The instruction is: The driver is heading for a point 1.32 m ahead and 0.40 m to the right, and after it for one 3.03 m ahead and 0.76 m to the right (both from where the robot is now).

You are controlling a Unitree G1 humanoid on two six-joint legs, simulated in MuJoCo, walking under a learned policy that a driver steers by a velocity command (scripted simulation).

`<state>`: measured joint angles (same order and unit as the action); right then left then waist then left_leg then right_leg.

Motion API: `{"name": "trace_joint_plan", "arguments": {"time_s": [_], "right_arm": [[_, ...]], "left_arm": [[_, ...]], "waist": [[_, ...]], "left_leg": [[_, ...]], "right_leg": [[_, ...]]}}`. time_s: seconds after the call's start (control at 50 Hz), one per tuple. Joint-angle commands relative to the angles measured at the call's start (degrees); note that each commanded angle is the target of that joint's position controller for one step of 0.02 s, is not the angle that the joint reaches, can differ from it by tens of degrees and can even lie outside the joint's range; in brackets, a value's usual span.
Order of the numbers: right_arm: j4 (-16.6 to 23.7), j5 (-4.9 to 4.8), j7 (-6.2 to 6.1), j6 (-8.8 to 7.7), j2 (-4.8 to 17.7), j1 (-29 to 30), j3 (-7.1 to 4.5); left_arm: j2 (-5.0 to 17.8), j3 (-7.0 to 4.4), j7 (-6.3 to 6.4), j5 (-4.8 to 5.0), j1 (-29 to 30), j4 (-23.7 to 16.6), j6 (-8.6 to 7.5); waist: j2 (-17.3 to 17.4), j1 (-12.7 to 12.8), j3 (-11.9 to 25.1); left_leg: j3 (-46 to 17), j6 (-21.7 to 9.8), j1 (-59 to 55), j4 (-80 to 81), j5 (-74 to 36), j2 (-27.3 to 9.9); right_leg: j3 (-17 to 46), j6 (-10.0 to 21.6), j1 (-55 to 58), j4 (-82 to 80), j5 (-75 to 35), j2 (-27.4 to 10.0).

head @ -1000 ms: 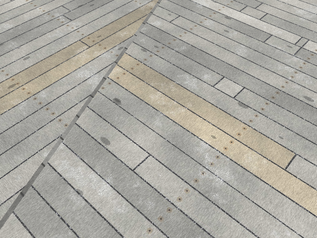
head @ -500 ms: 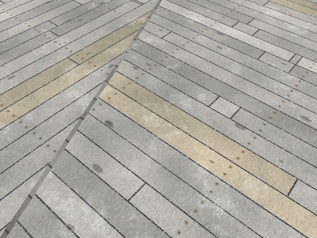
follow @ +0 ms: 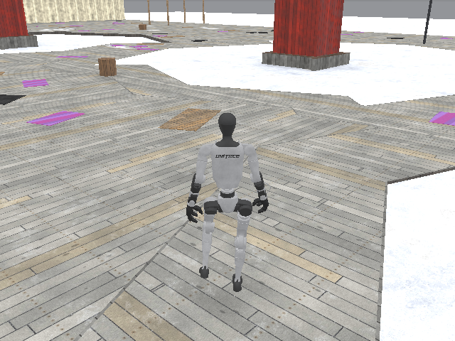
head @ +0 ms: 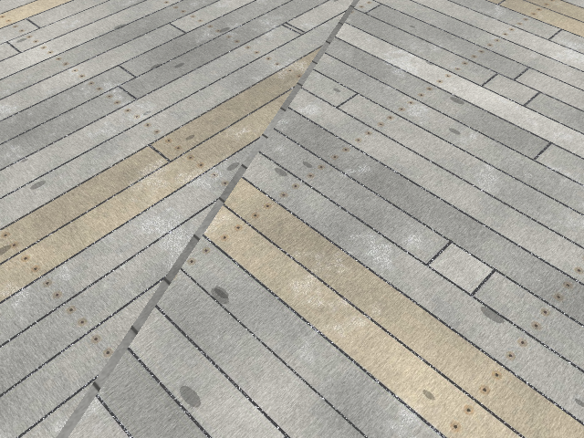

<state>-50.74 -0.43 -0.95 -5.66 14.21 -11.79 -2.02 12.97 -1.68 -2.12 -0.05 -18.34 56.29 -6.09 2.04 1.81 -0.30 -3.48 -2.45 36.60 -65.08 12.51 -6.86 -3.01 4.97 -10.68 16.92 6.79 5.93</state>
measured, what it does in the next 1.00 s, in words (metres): walks ahead, turning right: left foot, then right foot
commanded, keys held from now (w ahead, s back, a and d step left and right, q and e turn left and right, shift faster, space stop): w+e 0.96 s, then w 0.04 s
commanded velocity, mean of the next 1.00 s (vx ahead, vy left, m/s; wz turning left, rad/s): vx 0.50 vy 0.00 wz -0.49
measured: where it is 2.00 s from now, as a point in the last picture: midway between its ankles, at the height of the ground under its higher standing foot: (434, 291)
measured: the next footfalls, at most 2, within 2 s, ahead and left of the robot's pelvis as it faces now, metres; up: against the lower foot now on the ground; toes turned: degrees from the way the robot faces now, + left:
left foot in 0.28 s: +0.31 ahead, +0.15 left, +0.00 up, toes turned -9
right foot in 0.82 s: +0.50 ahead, -0.18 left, +0.00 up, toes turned -30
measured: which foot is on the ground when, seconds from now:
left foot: up 0.00-0.26, down 0.28-0.82, up 0.84-1.00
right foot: down 0.00-0.28, up 0.30-0.80, down 0.82-1.00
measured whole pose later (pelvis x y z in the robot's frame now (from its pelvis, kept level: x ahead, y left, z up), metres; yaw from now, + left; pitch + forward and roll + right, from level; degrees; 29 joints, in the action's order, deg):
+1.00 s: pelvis +0.47 -0.09 +0.00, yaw -33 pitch +2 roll +0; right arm -44.1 0.0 -0.4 -6.9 16.8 -8.6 -3.4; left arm 15.2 -4.4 -1.9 0.7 -15.1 41.7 -3.1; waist 1.6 0.7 -2.7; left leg -3.4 0.7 30.9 -66.7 18.7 -6.1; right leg 0.8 5.6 -17.3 24.6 8.8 6.1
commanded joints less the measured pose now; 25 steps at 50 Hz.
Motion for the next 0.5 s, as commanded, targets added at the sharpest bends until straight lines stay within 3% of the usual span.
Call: {"name": "trace_joint_plan", "arguments": {"time_s": [0.02, 0.08, 0.16, 0.22, 0.24, 0.26, 0.28, 0.3, 0.32, 0.34, 0.36, 0.38, 0.4, 0.42, 0.5], "right_arm": [[3.21, 0.95, -0.63, -0.06, 2.97, -1.03, -0.81], [5.23, 0.43, -0.24, -0.63, 2.25, 6.48, -0.52], [7.41, -0.61, 0.78, -1.21, 3.13, 13.41, -0.42], [7.93, -0.86, 1.36, -2.15, 5.78, 12.12, -1.27], [7.13, -0.81, 1.3, -2.41, 6.74, 8.77, -1.82], [5.36, -0.45, 0.95, -2.71, 8.81, 1.68, -2.88], [4.0, 0.35, 0.48, -2.92, 13.01, -8.66, -4.07], [2.91, 0.92, 0.67, -2.04, 17.72, -12.97, -5.33], [3.96, 1.28, 0.86, -2.15, 11.46, -11.18, -3.92], [5.01, 0.86, 0.92, -2.26, 7.51, -7.57, -2.81], [5.6, 0.72, 1.17, -2.12, 6.25, -3.58, -2.24], [5.53, 0.52, 1.35, -1.85, 4.67, -1.08, -1.85], [5.06, 0.89, 1.32, -1.79, 4.86, -0.31, -1.82], [4.64, 0.98, 1.34, -1.85, 4.68, -0.22, -1.94], [2.64, 1.02, 0.83, -2.08, 6.55, -2.74, -2.91]], "left_arm": [[7.75, -1.32, 1.19, 0.17, 2.43, -3.76, -1.0], [9.04, -1.75, 2.12, 0.85, -1.31, -3.57, -0.32], [9.58, -2.11, 2.49, 1.72, -5.57, -2.88, 0.55], [10.12, -2.63, 2.97, 1.68, -5.38, -3.29, 1.39], [9.82, -2.64, 3.06, 1.55, -4.74, -3.67, 1.7], [8.29, -2.17, 3.05, 1.29, -3.75, -4.55, 1.75], [4.64, -0.98, 2.82, 0.42, -2.08, -6.6, 1.53], [-0.72, 0.48, 2.6, 1.51, -8.12, -8.81, 0.39], [5.82, -0.89, 2.78, 2.78, -7.98, -7.93, 0.03], [9.22, -1.98, 2.85, 2.97, -4.11, -8.45, 0.26], [8.39, -2.14, 3.03, 2.53, -2.55, -8.58, 0.79], [7.59, -2.45, 3.08, 1.82, -1.06, -8.94, 1.28], [6.3, -2.58, 2.77, 1.84, -1.46, -9.56, 1.87], [5.19, -2.45, 2.44, 1.89, -1.6, -9.8, 2.42], [4.15, -2.63, 2.02, 1.61, 2.68, -12.77, 3.6]], "waist": [[-3.52, -2.78, -3.37], [-4.11, -0.25, -2.74], [-5.56, 2.17, -2.77], [-6.96, 0.16, -1.76], [-7.34, -1.82, -0.53], [-6.81, -5.08, 3.38], [-0.36, -9.41, 12.0], [18.45, -6.59, 18.47], [13.17, -6.86, 16.43], [7.12, -6.61, 10.13], [2.87, -4.86, 6.93], [1.7, -3.87, 3.43], [4.59, -2.36, 2.07], [4.7, -1.97, 1.33], [1.78, -2.11, -0.49]], "left_leg": [[0.03, 2.05, 0.36, 10.14, -8.8, -1.69], [0.85, 3.06, -2.53, 24.59, -16.11, 1.17], [0.84, 4.05, -6.1, 33.63, -15.41, 3.76], [-0.08, 3.0, -11.6, 38.64, -9.84, 4.45], [0.58, 2.24, -16.19, 40.08, -7.23, 4.84], [0.14, 0.51, -26.16, 41.01, -5.74, 3.88], [-8.97, -3.14, -41.5, 40.69, -3.51, -6.25], [-32.45, -11.43, -58.58, 45.82, 4.58, -18.63], [-37.46, -11.48, -55.91, 48.26, 10.44, -18.32], [-27.86, -8.88, -49.11, 48.31, 7.01, -16.39], [-20.19, -7.33, -42.25, 49.52, 0.97, -13.53], [-14.56, -6.22, -37.2, 51.64, -2.74, -10.58], [-10.63, -6.09, -33.67, 53.32, -5.38, -9.7], [-7.3, -6.38, -31.89, 54.44, -8.6, -8.65], [0.58, -7.63, -31.74, 56.09, -18.9, -8.67]], "right_leg": [[14.68, 10.59, -7.43, -12.14, -1.12, -15.56], [13.25, 8.29, -5.08, -10.45, -2.25, -14.24], [15.97, 7.55, -0.62, -6.5, 1.55, -15.57], [20.17, 6.11, 2.59, -1.37, 3.88, -17.23], [20.48, 5.25, 2.35, 1.87, 2.52, -16.35], [19.29, 3.73, -0.38, 9.3, -0.84, -13.36], [14.24, 1.46, -8.63, 27.14, 4.71, -8.38], [7.05, -1.27, -29.34, 44.52, 24.12, -1.33], [12.03, -1.31, -35.39, 54.41, 24.57, -5.07], [12.46, -0.98, -36.63, 56.67, 19.23, -7.24], [11.33, -1.65, -34.02, 55.96, 14.44, -9.5], [10.96, -1.99, -32.74, 53.32, 11.2, -10.7], [10.5, -2.45, -30.32, 51.71, 8.98, -12.29], [9.46, -2.94, -29.08, 51.13, 7.8, -12.7], [9.41, -3.82, -32.74, 46.58, 2.12, -13.11]]}}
